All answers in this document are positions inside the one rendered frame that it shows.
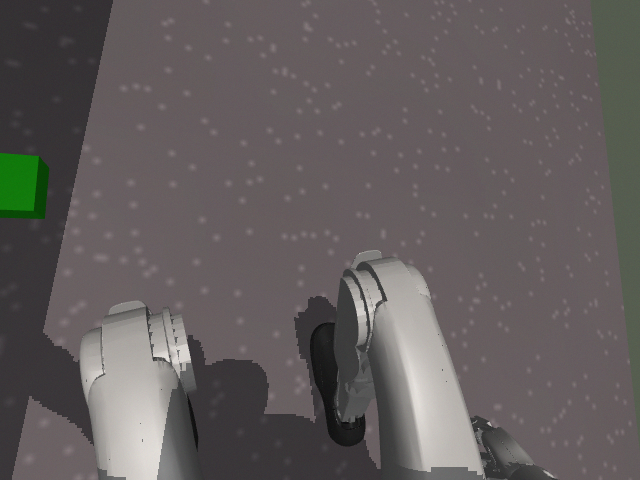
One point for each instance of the right robot foot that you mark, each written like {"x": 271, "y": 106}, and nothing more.
{"x": 325, "y": 374}

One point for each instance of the right robot hand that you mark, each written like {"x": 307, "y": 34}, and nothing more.
{"x": 504, "y": 454}

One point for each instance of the small box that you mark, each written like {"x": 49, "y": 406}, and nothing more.
{"x": 23, "y": 186}

